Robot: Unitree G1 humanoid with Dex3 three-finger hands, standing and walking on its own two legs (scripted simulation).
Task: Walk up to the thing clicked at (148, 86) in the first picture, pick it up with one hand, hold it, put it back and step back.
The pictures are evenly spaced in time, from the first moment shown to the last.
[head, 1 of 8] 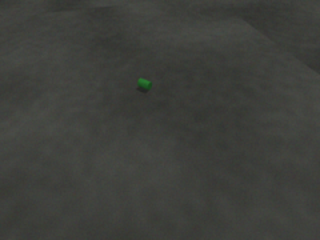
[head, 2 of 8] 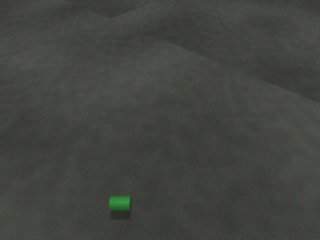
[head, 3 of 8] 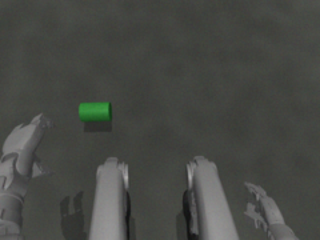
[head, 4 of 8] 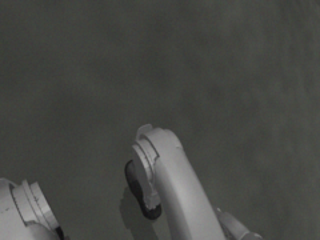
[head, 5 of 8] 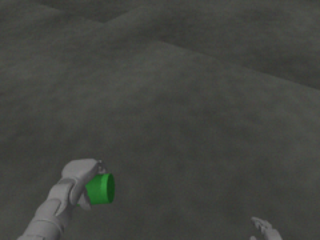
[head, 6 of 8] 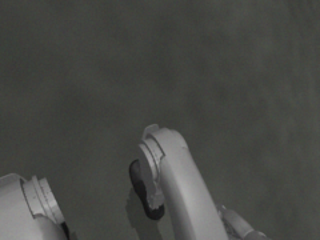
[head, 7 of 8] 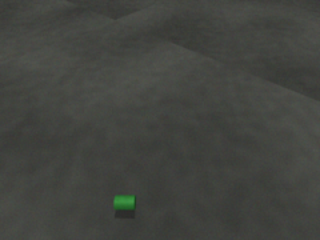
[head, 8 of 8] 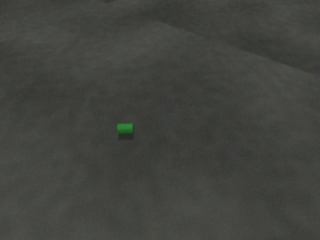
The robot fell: no
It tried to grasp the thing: yes
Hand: left
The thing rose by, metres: 0.66
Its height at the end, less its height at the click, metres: +0.00
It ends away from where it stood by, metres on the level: 0.01
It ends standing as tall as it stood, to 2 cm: yes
